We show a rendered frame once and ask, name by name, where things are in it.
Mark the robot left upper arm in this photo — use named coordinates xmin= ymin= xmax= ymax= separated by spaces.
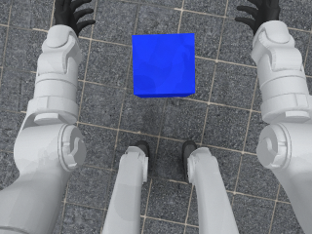
xmin=0 ymin=123 xmax=87 ymax=234

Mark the left robot foot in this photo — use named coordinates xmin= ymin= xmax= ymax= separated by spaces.
xmin=136 ymin=140 xmax=150 ymax=163

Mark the robot right upper arm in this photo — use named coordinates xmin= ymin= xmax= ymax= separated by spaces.
xmin=255 ymin=122 xmax=312 ymax=234

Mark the left robot forearm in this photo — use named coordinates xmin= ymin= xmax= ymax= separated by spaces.
xmin=14 ymin=24 xmax=83 ymax=168

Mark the robot right hand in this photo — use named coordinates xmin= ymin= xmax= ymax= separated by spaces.
xmin=234 ymin=0 xmax=281 ymax=36

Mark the right robot forearm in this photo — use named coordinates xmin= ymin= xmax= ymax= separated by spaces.
xmin=251 ymin=20 xmax=312 ymax=124

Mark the left robot shin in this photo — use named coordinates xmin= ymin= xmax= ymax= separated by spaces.
xmin=119 ymin=146 xmax=145 ymax=167

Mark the carton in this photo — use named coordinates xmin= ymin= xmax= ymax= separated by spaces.
xmin=132 ymin=33 xmax=195 ymax=98

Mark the robot left hand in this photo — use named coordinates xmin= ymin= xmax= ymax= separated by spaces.
xmin=54 ymin=0 xmax=96 ymax=38

